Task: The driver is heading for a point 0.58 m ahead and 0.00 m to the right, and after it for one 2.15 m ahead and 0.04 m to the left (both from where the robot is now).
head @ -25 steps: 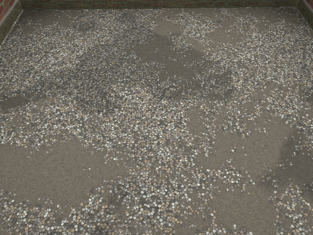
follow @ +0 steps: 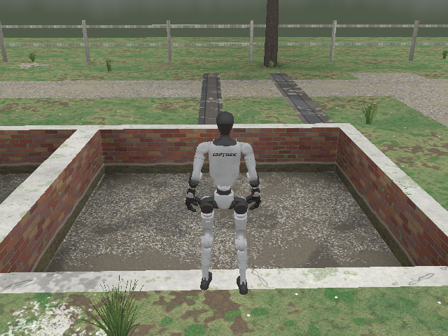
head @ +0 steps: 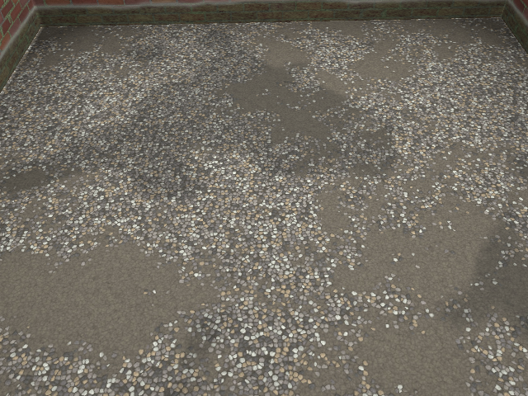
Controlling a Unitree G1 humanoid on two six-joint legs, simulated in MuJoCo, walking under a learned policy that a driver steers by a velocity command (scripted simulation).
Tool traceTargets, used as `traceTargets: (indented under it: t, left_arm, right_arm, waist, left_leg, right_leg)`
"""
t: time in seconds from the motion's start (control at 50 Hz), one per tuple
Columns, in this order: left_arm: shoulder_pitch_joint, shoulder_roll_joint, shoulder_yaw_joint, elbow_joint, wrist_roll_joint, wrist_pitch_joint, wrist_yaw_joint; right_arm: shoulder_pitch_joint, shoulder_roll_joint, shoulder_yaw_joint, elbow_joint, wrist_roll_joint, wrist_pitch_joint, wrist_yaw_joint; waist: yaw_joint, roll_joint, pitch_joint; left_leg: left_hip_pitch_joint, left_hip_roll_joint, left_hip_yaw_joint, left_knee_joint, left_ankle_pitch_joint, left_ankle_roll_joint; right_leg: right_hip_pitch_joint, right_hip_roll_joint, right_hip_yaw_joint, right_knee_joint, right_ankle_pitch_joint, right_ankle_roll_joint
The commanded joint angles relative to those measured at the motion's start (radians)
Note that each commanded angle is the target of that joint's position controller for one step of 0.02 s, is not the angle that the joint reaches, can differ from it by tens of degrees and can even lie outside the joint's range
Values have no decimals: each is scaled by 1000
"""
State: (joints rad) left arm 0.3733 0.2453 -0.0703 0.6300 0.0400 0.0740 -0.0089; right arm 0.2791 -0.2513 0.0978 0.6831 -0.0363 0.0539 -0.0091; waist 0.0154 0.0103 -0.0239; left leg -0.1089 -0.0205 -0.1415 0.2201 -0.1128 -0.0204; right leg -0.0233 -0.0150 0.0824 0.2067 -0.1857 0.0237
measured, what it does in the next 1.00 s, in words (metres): stands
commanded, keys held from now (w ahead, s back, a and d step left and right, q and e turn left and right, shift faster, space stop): no key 1.00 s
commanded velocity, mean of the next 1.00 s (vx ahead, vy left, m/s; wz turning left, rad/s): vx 0.02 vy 0.00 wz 0.00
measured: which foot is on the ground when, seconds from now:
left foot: down 0.00-1.00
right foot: down 0.00-1.00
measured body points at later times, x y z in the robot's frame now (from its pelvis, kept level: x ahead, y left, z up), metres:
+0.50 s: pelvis +0.00 +0.00 +0.00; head +0.00 +0.00 +0.45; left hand -0.02 +0.23 -0.14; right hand +0.06 -0.23 -0.14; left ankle +0.01 +0.14 -0.75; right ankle -0.05 -0.14 -0.75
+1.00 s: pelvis +0.00 +0.01 +0.00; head +0.00 +0.01 +0.45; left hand -0.08 +0.22 -0.15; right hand +0.02 -0.23 -0.15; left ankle +0.01 +0.14 -0.75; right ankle -0.05 -0.14 -0.75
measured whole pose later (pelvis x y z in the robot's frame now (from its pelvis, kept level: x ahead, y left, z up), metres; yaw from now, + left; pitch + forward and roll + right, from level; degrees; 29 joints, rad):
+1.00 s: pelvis +0.00 +0.01 +0.00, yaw +0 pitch +0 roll +0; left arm 0.55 0.15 -0.04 0.91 0.02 0.05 0.02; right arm 0.36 -0.20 0.06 0.88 0.00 0.09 -0.06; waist 0.01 0.00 -0.01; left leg -0.11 -0.03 -0.14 0.21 -0.10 -0.01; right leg -0.03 -0.03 0.09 0.20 -0.18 0.04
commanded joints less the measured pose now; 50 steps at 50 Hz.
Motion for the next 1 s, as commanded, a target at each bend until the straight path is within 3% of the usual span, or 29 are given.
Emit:
traceTargets:
  t: [0.02,0.06,0.16,0.2,0.26,0.68,0.7,0.72,0.74,0.76,0.78,0.9,0.92,0.94,0.96,0.98,1.0]
  left_arm:
    - [43,93,32,-46,-4,-9,7]
    - [85,94,40,-12,-9,-4,14]
    - [118,75,44,24,-15,-7,16]
    - [103,73,43,12,-13,-13,13]
    - [162,61,43,52,-13,-7,19]
    - [273,11,48,182,-17,-15,24]
    - [281,-3,46,207,-7,-14,26]
    - [282,-3,47,212,-8,-16,26]
    - [282,-4,48,221,-11,-18,26]
    - [278,8,50,209,-23,-22,24]
    - [286,7,51,218,-23,-22,24]
    - [308,-7,49,244,-18,-18,27]
    - [315,-19,47,267,-8,-17,29]
    - [313,-18,48,270,-10,-19,29]
    - [312,-18,49,278,-13,-22,28]
    - [306,-7,51,264,-25,-25,26]
    - [311,-7,51,272,-26,-26,26]
  right_arm:
    - [8,-90,-31,-51,6,-13,-3]
    - [-3,-98,-40,-33,21,-3,-20]
    - [28,-84,-44,-1,22,3,-28]
    - [71,-74,-41,5,11,-5,-14]
    - [54,-80,-48,13,27,6,-29]
    - [107,-50,-55,94,34,20,-43]
    - [105,-39,-54,116,21,24,-50]
    - [108,-39,-54,119,22,26,-53]
    - [110,-41,-55,129,24,27,-54]
    - [113,-53,-57,119,39,23,-49]
    - [116,-53,-57,127,40,22,-47]
    - [133,-41,-56,146,38,26,-47]
    - [132,-31,-55,167,24,30,-54]
    - [135,-32,-55,170,24,31,-57]
    - [136,-34,-55,179,26,32,-59]
    - [139,-46,-57,169,42,29,-53]
    - [140,-46,-57,176,43,28,-52]
  waist:
    - [1,-20,19]
    - [13,-19,36]
    - [5,-24,55]
    - [-8,-17,45]
    - [6,-14,48]
    - [-1,-23,89]
    - [-1,-24,91]
    - [-5,-24,110]
    - [-5,-22,120]
    - [-5,-19,126]
    - [-2,-21,109]
    - [0,-26,96]
    - [-1,-28,100]
    - [-5,-27,119]
    - [-6,-25,129]
    - [-5,-21,134]
    - [-2,-23,118]
  left_leg:
    - [58,45,-46,-11,162,75]
    - [40,27,-39,-19,76,64]
    - [44,21,-30,-14,102,66]
    - [67,36,-33,-12,191,76]
    - [54,19,-24,-13,120,68]
    - [53,7,-11,-24,128,71]
    - [56,7,-9,-19,41,74]
    - [43,5,-11,-25,16,74]
    - [37,5,-12,-26,15,73]
    - [29,5,-15,-32,104,72]
    - [44,7,-13,-25,152,72]
    - [59,2,-7,-26,152,75]
    - [62,1,-5,-22,61,76]
    - [48,0,-6,-28,33,75]
    - [41,-1,-8,-30,28,74]
    - [32,0,-11,-37,113,72]
    - [46,2,-9,-29,158,73]
  right_leg:
    - [-89,-30,30,-41,139,-27]
    - [-86,-19,20,-46,85,-33]
    - [-104,-14,18,-48,124,-32]
    - [-113,-23,27,-44,184,-27]
    - [-103,-9,14,-47,120,-29]
    - [-130,-2,0,-58,105,-21]
    - [-143,3,-7,-66,20,-34]
    - [-156,4,-8,-71,2,-37]
    - [-160,3,-9,-73,3,-37]
    - [-148,-2,-2,-68,86,-23]
    - [-135,-4,-3,-59,121,-19]
    - [-129,1,-9,-58,109,-13]
    - [-143,5,-16,-67,25,-26]
    - [-156,6,-17,-73,8,-30]
    - [-160,5,-18,-75,8,-30]
    - [-149,0,-11,-70,86,-17]
    - [-136,-2,-11,-62,117,-13]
